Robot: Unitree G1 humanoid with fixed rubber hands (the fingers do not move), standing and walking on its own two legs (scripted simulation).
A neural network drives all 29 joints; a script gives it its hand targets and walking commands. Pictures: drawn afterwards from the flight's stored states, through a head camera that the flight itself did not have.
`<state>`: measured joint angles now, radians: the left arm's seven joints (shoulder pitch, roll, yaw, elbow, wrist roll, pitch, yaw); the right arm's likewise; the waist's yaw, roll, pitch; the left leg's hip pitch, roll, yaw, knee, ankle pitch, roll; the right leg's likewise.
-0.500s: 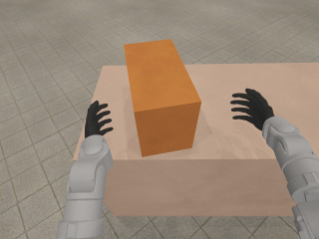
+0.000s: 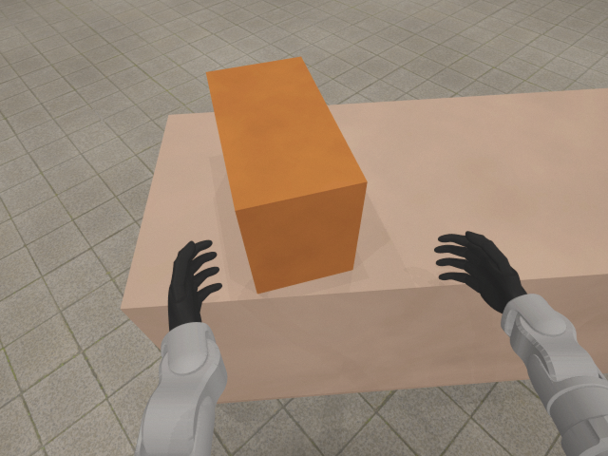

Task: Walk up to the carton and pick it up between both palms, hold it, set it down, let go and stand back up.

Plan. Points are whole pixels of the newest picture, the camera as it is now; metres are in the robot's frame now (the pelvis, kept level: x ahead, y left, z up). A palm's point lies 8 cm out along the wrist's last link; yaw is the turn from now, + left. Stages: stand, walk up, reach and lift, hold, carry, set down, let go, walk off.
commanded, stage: set down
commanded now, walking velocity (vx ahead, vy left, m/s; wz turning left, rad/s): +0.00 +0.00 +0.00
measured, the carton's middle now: (279, 171) +0.56 +0.12 +0.02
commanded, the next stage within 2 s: none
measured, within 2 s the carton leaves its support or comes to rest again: neither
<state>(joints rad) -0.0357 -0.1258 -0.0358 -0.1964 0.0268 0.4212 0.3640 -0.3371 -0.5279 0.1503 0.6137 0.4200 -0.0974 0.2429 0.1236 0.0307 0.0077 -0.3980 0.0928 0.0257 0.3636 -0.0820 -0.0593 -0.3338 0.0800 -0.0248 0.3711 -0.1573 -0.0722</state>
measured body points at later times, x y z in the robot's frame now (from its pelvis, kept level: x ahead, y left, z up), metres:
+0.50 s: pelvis +0.01 +0.00 +0.00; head +0.03 +0.01 +0.45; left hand +0.26 +0.18 +0.03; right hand +0.32 -0.23 +0.00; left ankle +0.05 +0.16 -0.74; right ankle +0.01 -0.08 -0.74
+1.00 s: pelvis +0.00 +0.01 -0.01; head -0.01 +0.03 +0.44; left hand +0.26 +0.18 -0.01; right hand +0.25 -0.26 -0.01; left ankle +0.05 +0.15 -0.74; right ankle +0.01 -0.08 -0.74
